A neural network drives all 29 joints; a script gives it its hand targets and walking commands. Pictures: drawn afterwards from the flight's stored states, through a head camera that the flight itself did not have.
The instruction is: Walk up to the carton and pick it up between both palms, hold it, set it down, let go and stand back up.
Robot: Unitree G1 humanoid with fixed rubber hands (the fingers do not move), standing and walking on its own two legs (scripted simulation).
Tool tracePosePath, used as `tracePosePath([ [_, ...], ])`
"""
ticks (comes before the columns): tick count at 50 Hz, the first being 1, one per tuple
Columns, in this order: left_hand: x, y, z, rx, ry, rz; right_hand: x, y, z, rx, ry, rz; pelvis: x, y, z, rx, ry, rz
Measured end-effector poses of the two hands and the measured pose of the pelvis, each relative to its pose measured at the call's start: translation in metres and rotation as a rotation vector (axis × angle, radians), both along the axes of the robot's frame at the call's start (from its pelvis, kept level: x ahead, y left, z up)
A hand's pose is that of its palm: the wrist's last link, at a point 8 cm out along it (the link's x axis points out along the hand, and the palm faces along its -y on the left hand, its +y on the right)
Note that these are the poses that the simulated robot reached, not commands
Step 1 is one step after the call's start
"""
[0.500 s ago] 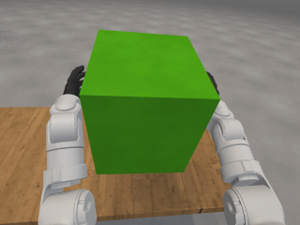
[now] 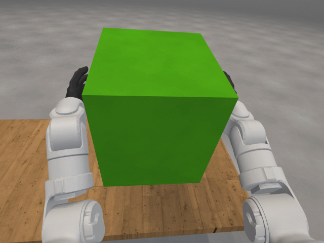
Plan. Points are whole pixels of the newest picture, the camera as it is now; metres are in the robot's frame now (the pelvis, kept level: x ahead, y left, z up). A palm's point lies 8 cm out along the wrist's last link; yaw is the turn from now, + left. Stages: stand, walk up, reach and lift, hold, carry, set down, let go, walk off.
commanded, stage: hold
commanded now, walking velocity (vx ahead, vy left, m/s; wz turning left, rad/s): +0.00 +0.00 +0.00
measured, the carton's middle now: (153, 108) +0.40 +0.01 +0.19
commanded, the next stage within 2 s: none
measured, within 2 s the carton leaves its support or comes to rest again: neither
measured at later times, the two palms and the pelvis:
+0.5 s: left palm (76, 102) +0.36 +0.18 +0.24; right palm (226, 103) +0.36 -0.16 +0.23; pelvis +0.00 +0.00 +0.00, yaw +0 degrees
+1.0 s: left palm (76, 102) +0.36 +0.18 +0.24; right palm (226, 103) +0.36 -0.16 +0.23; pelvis +0.00 +0.00 +0.00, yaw +0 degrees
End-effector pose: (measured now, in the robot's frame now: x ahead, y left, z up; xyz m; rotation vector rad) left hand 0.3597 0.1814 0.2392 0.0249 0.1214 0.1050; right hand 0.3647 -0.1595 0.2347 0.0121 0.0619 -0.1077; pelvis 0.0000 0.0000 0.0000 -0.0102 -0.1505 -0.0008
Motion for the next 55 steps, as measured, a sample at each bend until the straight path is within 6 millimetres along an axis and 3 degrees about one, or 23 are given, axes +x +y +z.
tracePosePath([
  [55,-0.0015,0.0021,-0.0006,0.008,0.007,-0.003,-0.0018,0.0015,0.0011,0.008,0.009,-0.001,0.0019,0.0007,-0.0001,0.000,0.005,0.005],
])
